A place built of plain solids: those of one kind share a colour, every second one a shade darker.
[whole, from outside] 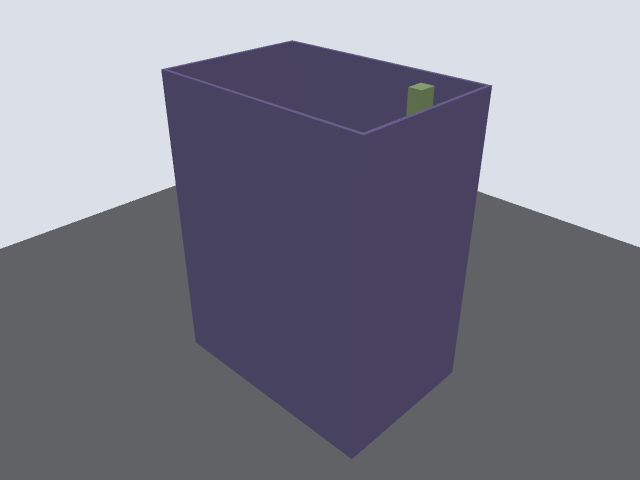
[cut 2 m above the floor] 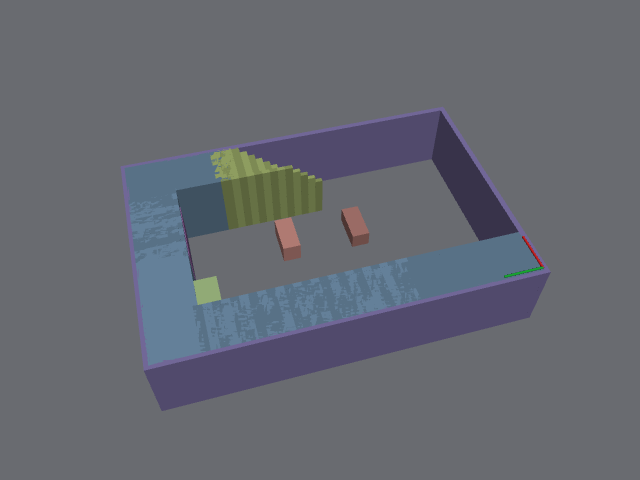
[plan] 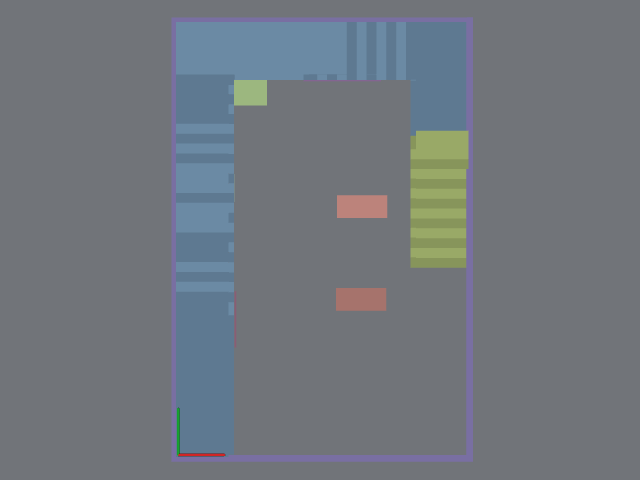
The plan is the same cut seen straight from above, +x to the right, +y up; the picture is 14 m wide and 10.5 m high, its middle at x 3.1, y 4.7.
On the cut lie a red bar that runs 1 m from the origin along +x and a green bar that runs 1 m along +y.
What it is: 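A tower's shaft 6.3 x 9.4 m inside, 12.7 m high; a stair 1.10 m broad built against three walls round a hollow well, risers 0.183 m, goings 0.216 m; 13 risers, a landing 2.7 m long and a quarter turn, 11 risers, a landing 3.0 m long and a quarter turn, 24 risers to a gallery at 8.79 m; closed guards 1.08 m over every tread and level; windows over 10.74 m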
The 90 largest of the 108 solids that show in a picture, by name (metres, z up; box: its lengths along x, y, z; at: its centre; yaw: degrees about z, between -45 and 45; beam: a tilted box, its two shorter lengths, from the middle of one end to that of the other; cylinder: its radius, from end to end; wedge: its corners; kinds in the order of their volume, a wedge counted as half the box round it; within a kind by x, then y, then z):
{
 "piece_1": {"box": [1.15, 3.4, 8.84], "at": [0.53, 1.65, 4.37]},
 "piece_2": {"box": [1.15, 0.63, 8.66], "at": [0.53, 3.26, 4.28]},
 "piece_3": {"box": [1.15, 0.63, 8.48], "at": [0.53, 3.47, 4.19]},
 "piece_4": {"box": [1.15, 0.63, 8.29], "at": [0.53, 3.69, 4.1]},
 "piece_5": {"box": [1.15, 0.63, 8.11], "at": [0.53, 3.9, 4.01]},
 "piece_6": {"box": [1.15, 0.63, 7.93], "at": [0.53, 4.12, 3.91]},
 "piece_7": {"box": [1.15, 0.63, 7.74], "at": [0.53, 4.34, 3.82]},
 "piece_8": {"box": [1.15, 0.63, 7.56], "at": [0.53, 4.55, 3.73]},
 "piece_9": {"box": [1.15, 0.63, 7.38], "at": [0.53, 4.77, 3.64]},
 "piece_10": {"box": [1.15, 0.63, 7.19], "at": [0.53, 4.99, 3.55]},
 "piece_11": {"box": [1.15, 0.63, 7.01], "at": [0.53, 5.2, 3.46]},
 "piece_12": {"box": [1.15, 0.63, 6.83], "at": [0.53, 5.42, 3.36]},
 "piece_13": {"box": [1.15, 0.63, 6.65], "at": [0.53, 5.63, 3.27]},
 "piece_14": {"box": [1.15, 0.63, 6.46], "at": [0.53, 5.85, 3.18]},
 "piece_15": {"box": [1.15, 0.63, 6.28], "at": [0.53, 6.07, 3.09]},
 "piece_16": {"box": [1.15, 0.63, 6.1], "at": [0.53, 6.28, 3.0]},
 "piece_17": {"box": [1.15, 0.63, 5.91], "at": [0.53, 6.5, 2.91]},
 "piece_18": {"box": [1.15, 0.63, 5.73], "at": [0.53, 6.71, 2.81]},
 "piece_19": {"box": [1.15, 0.63, 5.55], "at": [0.53, 6.93, 2.72]},
 "piece_20": {"box": [1.15, 0.63, 5.36], "at": [0.53, 7.14, 2.63]},
 "piece_21": {"box": [1.15, 0.63, 5.18], "at": [0.53, 7.36, 2.54]},
 "piece_22": {"box": [1.15, 0.63, 5.0], "at": [0.53, 7.58, 2.45]},
 "piece_23": {"box": [1.15, 0.63, 4.81], "at": [0.53, 7.79, 2.36]},
 "piece_24": {"box": [1.15, 0.63, 4.63], "at": [0.53, 8.01, 2.27]},
 "piece_25": {"box": [0.12, 3.05, 9.92], "at": [1.16, 1.53, 4.91]},
 "piece_26": {"box": [0.12, 0.3, 9.92], "at": [1.16, 3.2, 4.91]},
 "piece_27": {"box": [0.12, 0.22, 9.74], "at": [1.16, 3.46, 4.82]},
 "piece_28": {"box": [0.12, 0.22, 9.56], "at": [1.16, 3.68, 4.73]},
 "piece_29": {"box": [0.12, 0.22, 9.37], "at": [1.16, 3.89, 4.64]},
 "piece_30": {"box": [0.12, 0.22, 9.19], "at": [1.16, 4.11, 4.55]},
 "piece_31": {"box": [0.12, 0.22, 9.01], "at": [1.16, 4.33, 4.45]},
 "piece_32": {"box": [0.12, 0.22, 8.82], "at": [1.16, 4.54, 4.36]},
 "piece_33": {"box": [0.12, 0.22, 8.64], "at": [1.16, 4.76, 4.27]},
 "piece_34": {"box": [0.12, 0.22, 8.46], "at": [1.16, 4.97, 4.18]},
 "piece_35": {"box": [0.12, 0.22, 8.27], "at": [1.16, 5.19, 4.09]},
 "piece_36": {"box": [0.12, 0.22, 8.09], "at": [1.16, 5.41, 4.0]},
 "piece_37": {"box": [0.12, 0.22, 7.91], "at": [1.16, 5.62, 3.9]},
 "piece_38": {"box": [0.12, 0.22, 7.73], "at": [1.16, 5.84, 3.81]},
 "piece_39": {"box": [0.12, 0.22, 7.54], "at": [1.16, 6.05, 3.72]},
 "piece_40": {"box": [0.12, 0.22, 7.36], "at": [1.16, 6.27, 3.63]},
 "piece_41": {"box": [0.12, 0.22, 7.18], "at": [1.16, 6.49, 3.54]},
 "piece_42": {"box": [0.12, 0.22, 6.99], "at": [1.16, 6.7, 3.45]},
 "piece_43": {"box": [0.12, 0.22, 6.81], "at": [1.16, 6.92, 3.35]},
 "piece_44": {"box": [0.12, 0.22, 6.63], "at": [1.16, 7.13, 3.26]},
 "piece_45": {"box": [0.12, 0.22, 6.44], "at": [1.16, 7.35, 3.17]},
 "piece_46": {"box": [0.12, 0.22, 6.26], "at": [1.16, 7.57, 3.08]},
 "piece_47": {"box": [0.12, 0.22, 6.08], "at": [1.16, 7.78, 2.99]},
 "piece_48": {"box": [0.12, 0.22, 5.89], "at": [1.16, 8.0, 2.9]},
 "piece_49": {"box": [0.12, 0.22, 5.71], "at": [1.16, 8.21, 2.81]},
 "piece_50": {"box": [3.09, 1.26, 4.45], "at": [1.5, 8.84, 2.17]},
 "piece_51": {"box": [1.52, 0.12, 5.53], "at": [1.98, 8.26, 2.71]},
 "piece_52": {"box": [0.3, 0.12, 5.53], "at": [2.89, 8.26, 2.71]},
 "piece_53": {"box": [0.63, 1.15, 4.26], "at": [2.94, 8.9, 2.08]},
 "piece_54": {"box": [0.22, 0.12, 5.34], "at": [3.15, 8.26, 2.62]},
 "piece_55": {"box": [0.63, 1.15, 4.08], "at": [3.16, 8.9, 1.99]},
 "piece_56": {"box": [0.22, 0.12, 5.16], "at": [3.36, 8.26, 2.53]},
 "piece_57": {"box": [0.63, 1.15, 3.9], "at": [3.38, 8.9, 1.9]},
 "piece_58": {"box": [0.22, 0.12, 4.98], "at": [3.58, 8.26, 2.44]},
 "piece_59": {"box": [0.63, 1.15, 3.71], "at": [3.59, 8.9, 1.81]},
 "piece_60": {"box": [0.22, 0.12, 4.79], "at": [3.8, 8.26, 2.35]},
 "piece_61": {"box": [0.63, 1.15, 3.53], "at": [3.81, 8.9, 1.72]},
 "piece_62": {"box": [0.22, 0.12, 4.61], "at": [4.01, 8.26, 2.26]},
 "piece_63": {"box": [0.63, 1.15, 3.35], "at": [4.02, 8.9, 1.62]},
 "piece_64": {"box": [0.22, 0.12, 4.43], "at": [4.23, 8.26, 2.16]},
 "piece_65": {"box": [0.63, 1.15, 3.16], "at": [4.24, 8.9, 1.53]},
 "piece_66": {"box": [0.63, 1.15, 2.98], "at": [4.46, 8.9, 1.44]},
 "piece_67": {"box": [0.63, 1.15, 2.8], "at": [4.67, 8.9, 1.35]},
 "piece_68": {"box": [0.63, 1.15, 2.61], "at": [4.89, 8.9, 1.26]},
 "piece_69": {"box": [0.12, 1.22, 3.51], "at": [5.14, 7.59, 1.71]},
 "piece_70": {"box": [1.26, 2.79, 2.43], "at": [5.72, 8.08, 1.17]},
 "wall_1": {"box": [0.15, 9.72, 12.73], "at": [-0.07, 4.71, 6.32]},
 "wall_2": {"box": [6.6, 0.15, 12.73], "at": [3.15, -0.07, 6.32]},
 "wall_3": {"box": [6.6, 0.15, 12.73], "at": [3.15, 9.5, 6.32]},
 "wall_4": {"box": [0.15, 9.72, 12.73], "at": [6.38, 4.71, 6.32]},
 "twa_1": {"box": [0.12, 0.3, 3.51], "at": [5.14, 6.83, 1.71]},
 "twa_2": {"box": [1.15, 0.63, 0.23], "at": [5.78, 4.4, 0.07]},
 "twa_3": {"box": [1.15, 0.63, 0.42], "at": [5.78, 4.62, 0.16]},
 "twa_4": {"box": [1.15, 0.63, 0.6], "at": [5.78, 4.83, 0.25]},
 "twa_5": {"box": [1.15, 0.63, 0.78], "at": [5.78, 5.05, 0.34]},
 "twa_6": {"box": [1.15, 0.63, 0.97], "at": [5.78, 5.27, 0.43]},
 "twa_7": {"box": [1.15, 0.63, 1.15], "at": [5.78, 5.48, 0.52]},
 "twa_8": {"box": [1.15, 0.63, 1.33], "at": [5.78, 5.7, 0.62]},
 "twa_9": {"box": [1.15, 0.63, 1.52], "at": [5.78, 5.92, 0.71]},
 "twa_10": {"box": [1.15, 0.63, 1.7], "at": [5.78, 6.13, 0.8]},
 "twa_11": {"box": [1.15, 0.63, 1.88], "at": [5.78, 6.35, 0.89]},
 "twa_12": {"box": [1.15, 0.63, 2.07], "at": [5.78, 6.56, 0.98]},
 "twa_13": {"box": [1.15, 0.63, 2.25], "at": [5.78, 6.78, 1.07]},
 "weights_1": {"box": [0.72, 0.56, 12.72], "at": [1.58, 7.92, 6.31]},
 "chest_1": {"box": [1.1, 0.5, 0.51], "at": [4.0, 3.4, 0.2]},
 "chest_2": {"box": [1.1, 0.5, 0.61], "at": [4.02, 5.43, 0.26]}
}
